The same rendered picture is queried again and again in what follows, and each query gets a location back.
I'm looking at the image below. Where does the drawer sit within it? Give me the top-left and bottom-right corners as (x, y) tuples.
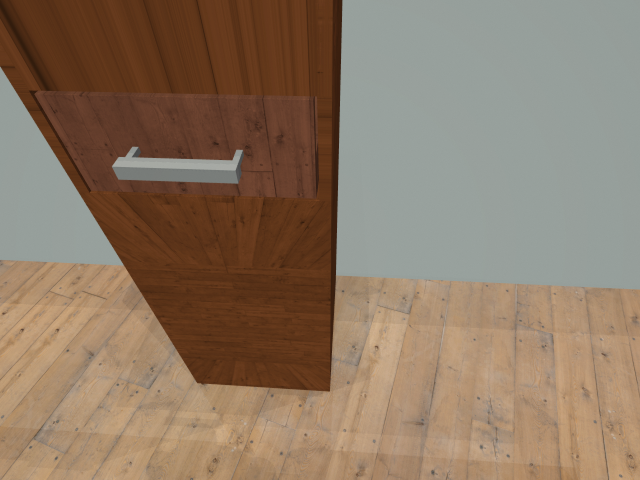
(35, 91), (319, 199)

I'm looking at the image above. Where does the handle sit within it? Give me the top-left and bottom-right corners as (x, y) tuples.
(112, 147), (244, 184)

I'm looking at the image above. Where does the cabinet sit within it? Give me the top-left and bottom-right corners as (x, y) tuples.
(0, 0), (342, 392)

